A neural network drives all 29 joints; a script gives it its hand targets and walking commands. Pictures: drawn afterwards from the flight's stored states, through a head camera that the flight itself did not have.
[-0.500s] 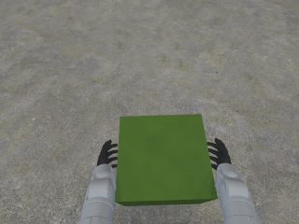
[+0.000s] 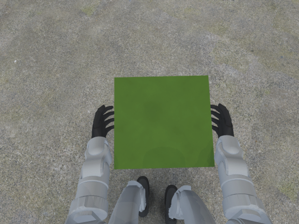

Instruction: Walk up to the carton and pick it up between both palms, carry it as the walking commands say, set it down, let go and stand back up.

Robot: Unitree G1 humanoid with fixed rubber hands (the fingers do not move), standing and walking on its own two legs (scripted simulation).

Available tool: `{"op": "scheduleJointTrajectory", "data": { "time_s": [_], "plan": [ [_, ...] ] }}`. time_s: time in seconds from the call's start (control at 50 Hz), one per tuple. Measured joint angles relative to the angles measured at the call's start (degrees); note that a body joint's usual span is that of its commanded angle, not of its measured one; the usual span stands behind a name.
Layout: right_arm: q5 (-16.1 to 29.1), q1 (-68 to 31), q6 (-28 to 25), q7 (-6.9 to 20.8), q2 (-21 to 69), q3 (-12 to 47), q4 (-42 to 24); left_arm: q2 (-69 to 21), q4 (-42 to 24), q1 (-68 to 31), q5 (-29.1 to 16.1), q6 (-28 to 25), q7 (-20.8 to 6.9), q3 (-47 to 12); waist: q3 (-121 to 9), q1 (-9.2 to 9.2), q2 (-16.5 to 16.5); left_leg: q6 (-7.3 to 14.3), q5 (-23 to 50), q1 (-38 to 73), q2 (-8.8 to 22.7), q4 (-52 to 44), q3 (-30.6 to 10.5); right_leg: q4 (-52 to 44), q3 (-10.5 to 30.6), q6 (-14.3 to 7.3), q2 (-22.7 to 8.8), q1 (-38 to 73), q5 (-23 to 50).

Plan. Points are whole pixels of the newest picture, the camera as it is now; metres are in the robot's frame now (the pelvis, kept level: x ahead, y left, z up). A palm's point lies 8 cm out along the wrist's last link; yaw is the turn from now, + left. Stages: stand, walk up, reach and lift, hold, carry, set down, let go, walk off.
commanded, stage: set down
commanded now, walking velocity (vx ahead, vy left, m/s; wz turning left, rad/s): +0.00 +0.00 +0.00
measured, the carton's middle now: (160, 123) +0.40 +0.00 -0.16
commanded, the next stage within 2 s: none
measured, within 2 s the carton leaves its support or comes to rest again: neither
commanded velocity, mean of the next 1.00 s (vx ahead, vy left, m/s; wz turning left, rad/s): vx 0.00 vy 0.00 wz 0.00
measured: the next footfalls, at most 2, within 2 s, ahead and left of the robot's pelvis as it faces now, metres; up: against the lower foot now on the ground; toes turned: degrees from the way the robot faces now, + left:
none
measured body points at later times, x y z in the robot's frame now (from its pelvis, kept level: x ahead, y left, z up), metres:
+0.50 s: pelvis -0.01 +0.01 -0.07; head +0.24 +0.03 +0.30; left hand +0.42 +0.18 -0.18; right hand +0.42 -0.17 -0.17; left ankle +0.09 +0.08 -0.67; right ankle +0.05 -0.08 -0.67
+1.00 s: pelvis -0.04 +0.00 -0.16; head +0.25 +0.01 +0.19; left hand +0.45 +0.17 -0.26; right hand +0.45 -0.17 -0.25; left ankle +0.09 +0.07 -0.67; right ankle +0.05 -0.08 -0.67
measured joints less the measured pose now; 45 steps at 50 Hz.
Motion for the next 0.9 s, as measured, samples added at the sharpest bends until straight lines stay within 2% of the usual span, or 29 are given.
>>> {"op": "scheduleJointTrajectory", "data": {
  "time_s": [0.1,0.24,0.48,0.72,0.82,0.9],
  "plan": [
    [0.9,-5.2,0.4,-1.2,-1.5,0.0,0.0,1.8,0.9,-6.4,-1.8,0.6,1.1,-0.5,3.7,0.0,0.0,0.4,0.0,-5.1,0.1,4.3,0.0,4.4,0.0,0.0,0.0,-5.2,-0.1],
    [3.7,-10.2,4.0,-2.5,-3.2,0.0,0.0,3.3,1.3,-12.3,-2.7,4.0,3.7,-1.6,4.4,0.0,0.0,0.6,-1.4,-11.2,0.2,10.0,0.0,9.9,0.0,0.0,0.0,-11.1,-1.5],
    [3.7,-12.6,6.5,-2.7,-3.8,0.0,0.6,4.0,3.1,-14.2,-0.2,5.0,4.0,-1.6,-3.5,0.01,0.0,0.8,-5.6,-23.1,0.3,18.5,0.0,18.0,0.0,0.0,0.0,-22.6,-5.7],
    [3.7,-13.2,8.2,-2.7,-4.0,0.0,0.6,4.0,3.1,-15.0,-1.5,7.2,5.1,-1.6,-5.4,0.01,0.4,0.7,-6.3,-32.8,0.3,24.4,0.0,24.6,1.2,0.5,0.9,-32.4,-6.8],
    [3.7,-16.8,9.7,-2.7,-5.1,-0.1,0.6,4.5,3.1,-18.4,-1.6,8.4,6.9,-1.6,-5.2,0.0,0.4,0.6,-6.7,-36.7,0.3,28.6,0.0,29.4,1.2,0.5,0.9,-36.4,-7.7],
    [3.7,-21.9,10.8,-2.8,-5.8,-1.5,0.7,6.2,4.0,-23.1,-1.5,8.7,7.1,-1.6,-4.0,0.0,0.4,0.5,-6.6,-40.1,0.3,31.9,0.0,33.0,1.2,0.4,1.1,-39.9,-7.9]
  ]
}}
